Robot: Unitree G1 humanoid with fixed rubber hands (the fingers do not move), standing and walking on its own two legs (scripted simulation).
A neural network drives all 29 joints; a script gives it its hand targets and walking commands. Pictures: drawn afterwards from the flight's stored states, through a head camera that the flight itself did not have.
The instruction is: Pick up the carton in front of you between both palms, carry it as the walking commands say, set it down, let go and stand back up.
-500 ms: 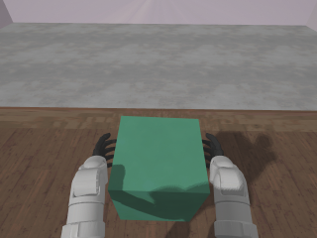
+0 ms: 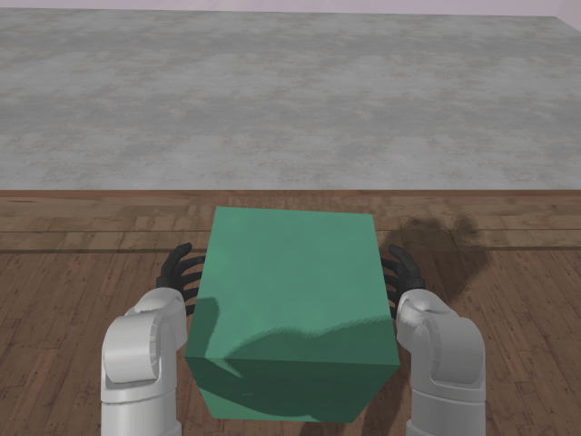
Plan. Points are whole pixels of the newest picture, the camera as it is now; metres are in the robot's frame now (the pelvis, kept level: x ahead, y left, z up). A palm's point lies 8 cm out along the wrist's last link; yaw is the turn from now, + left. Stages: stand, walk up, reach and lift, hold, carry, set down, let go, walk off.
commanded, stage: carry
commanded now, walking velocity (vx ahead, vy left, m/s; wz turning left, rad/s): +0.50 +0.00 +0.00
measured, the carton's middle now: (288, 321) +0.28 +0.00 +0.02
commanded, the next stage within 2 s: none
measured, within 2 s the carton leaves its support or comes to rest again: neither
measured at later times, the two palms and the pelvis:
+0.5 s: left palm (219, 149) +0.58 +0.12 +0.09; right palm (374, 147) +0.60 -0.18 +0.09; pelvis +0.33 -0.04 +0.00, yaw +2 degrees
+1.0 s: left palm (225, 54) +0.98 +0.15 +0.11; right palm (339, 52) +0.98 -0.15 +0.12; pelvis +0.65 +0.00 -0.01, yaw +1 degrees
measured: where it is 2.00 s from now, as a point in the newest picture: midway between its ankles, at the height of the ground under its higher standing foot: (286, 232)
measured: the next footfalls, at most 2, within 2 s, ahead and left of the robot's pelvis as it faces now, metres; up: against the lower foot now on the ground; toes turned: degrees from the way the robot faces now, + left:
right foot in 0.14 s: +0.27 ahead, -0.13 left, +0.00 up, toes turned -12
left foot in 0.64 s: +0.61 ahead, +0.07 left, +0.00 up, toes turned +13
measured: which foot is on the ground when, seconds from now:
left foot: down 0.00-0.18, up 0.20-0.62, down 0.64-1.00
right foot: up 0.00-0.12, down 0.14-0.66, up 0.68-1.00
